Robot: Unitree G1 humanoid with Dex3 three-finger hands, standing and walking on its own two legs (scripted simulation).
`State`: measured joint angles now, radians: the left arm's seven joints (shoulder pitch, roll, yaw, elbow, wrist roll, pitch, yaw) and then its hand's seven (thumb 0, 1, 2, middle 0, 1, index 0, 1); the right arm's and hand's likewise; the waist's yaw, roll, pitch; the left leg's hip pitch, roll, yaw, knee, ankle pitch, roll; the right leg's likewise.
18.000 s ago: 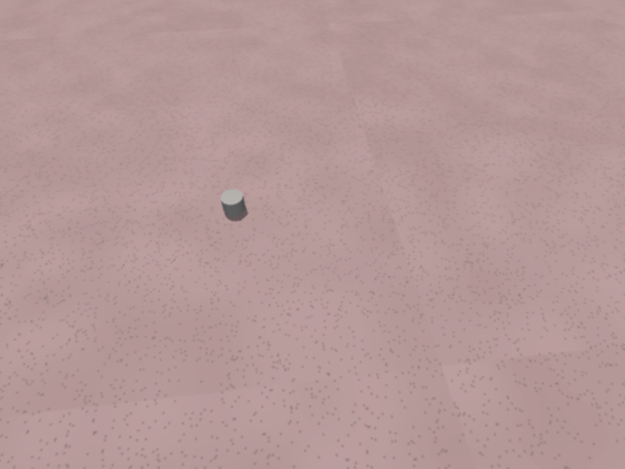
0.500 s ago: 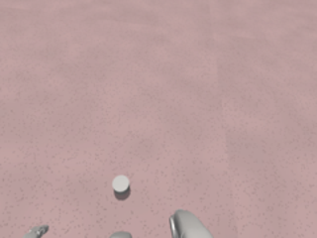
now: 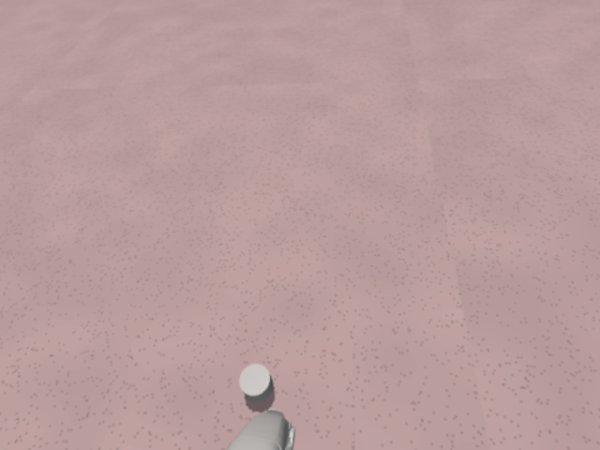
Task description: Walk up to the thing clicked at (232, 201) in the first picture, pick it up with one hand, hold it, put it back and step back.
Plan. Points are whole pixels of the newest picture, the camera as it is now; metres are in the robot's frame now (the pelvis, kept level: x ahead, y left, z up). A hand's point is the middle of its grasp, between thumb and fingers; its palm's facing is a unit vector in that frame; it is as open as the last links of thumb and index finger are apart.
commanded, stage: walk up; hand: left
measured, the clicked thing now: (256, 382) +0.41 +0.24 -0.74
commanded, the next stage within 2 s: stand in 1.74 s
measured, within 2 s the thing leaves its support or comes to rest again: neither
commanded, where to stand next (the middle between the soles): +0.02 +0.02 m, yaw -3 degrees
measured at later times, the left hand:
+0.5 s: hand out of the picture +0.01 +0.30 -0.16, palm faces -0.04 -0.89 -0.45, open 7.4 cm
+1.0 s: hand out of the picture +0.01 +0.28 -0.16, palm faces -0.01 -0.94 -0.35, open 7.4 cm
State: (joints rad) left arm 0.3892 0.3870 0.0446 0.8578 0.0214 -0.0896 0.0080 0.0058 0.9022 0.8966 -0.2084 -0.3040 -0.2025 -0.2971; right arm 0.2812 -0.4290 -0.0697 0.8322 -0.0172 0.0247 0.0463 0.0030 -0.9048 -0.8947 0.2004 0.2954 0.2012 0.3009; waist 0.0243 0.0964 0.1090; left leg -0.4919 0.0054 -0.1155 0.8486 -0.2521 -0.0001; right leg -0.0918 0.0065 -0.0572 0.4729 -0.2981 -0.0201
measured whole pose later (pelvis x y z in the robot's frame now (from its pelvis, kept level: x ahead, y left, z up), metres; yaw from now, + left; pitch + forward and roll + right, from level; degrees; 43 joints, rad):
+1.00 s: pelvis -0.06 +0.03 -0.01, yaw +1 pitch -4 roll +0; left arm 0.21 0.36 0.02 0.96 0.03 -0.03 -0.02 0.01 0.90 0.90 -0.21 -0.30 -0.20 -0.30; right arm 0.23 -0.39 -0.03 0.97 -0.02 -0.01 0.01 0.00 -0.90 -0.89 0.20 0.30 0.20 0.30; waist 0.00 0.01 0.06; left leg -0.26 0.00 -0.02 0.66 -0.39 0.02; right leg -0.29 -0.02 -0.02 0.62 -0.28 -0.01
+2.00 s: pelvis -0.04 +0.03 +0.01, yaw -1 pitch -3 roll +0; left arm 0.06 0.35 0.00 1.13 0.01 -0.02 0.00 0.01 0.91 0.90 -0.20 -0.30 -0.20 -0.30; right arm 0.07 -0.34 -0.01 1.14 -0.01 0.00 0.00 0.00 -0.90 -0.89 0.20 0.30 0.20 0.30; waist -0.01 0.00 0.07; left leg -0.06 0.01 0.02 0.31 -0.19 -0.01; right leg -0.13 0.00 0.03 0.33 -0.15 0.01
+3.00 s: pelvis -0.09 +0.04 -0.01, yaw +0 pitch -1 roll +0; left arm 0.02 0.39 0.05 0.96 0.03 0.04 0.01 0.01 0.90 0.90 -0.21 -0.30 -0.20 -0.30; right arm 0.08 -0.40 -0.05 1.01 0.00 0.04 0.00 0.00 -0.90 -0.89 0.20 0.30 0.20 0.30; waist 0.00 -0.03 0.17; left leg -0.33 -0.03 -0.01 0.77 -0.46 0.03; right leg -0.37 -0.02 0.03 0.56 -0.18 0.00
